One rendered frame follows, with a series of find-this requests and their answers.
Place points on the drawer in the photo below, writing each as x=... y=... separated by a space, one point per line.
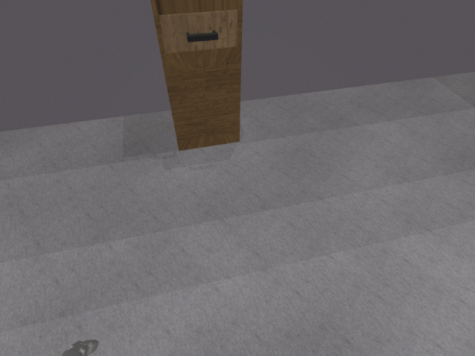
x=175 y=27

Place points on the cabinet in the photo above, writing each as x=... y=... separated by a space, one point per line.
x=203 y=85

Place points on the left robot hand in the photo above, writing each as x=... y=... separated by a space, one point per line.
x=81 y=348

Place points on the handle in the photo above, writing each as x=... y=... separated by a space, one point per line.
x=202 y=37

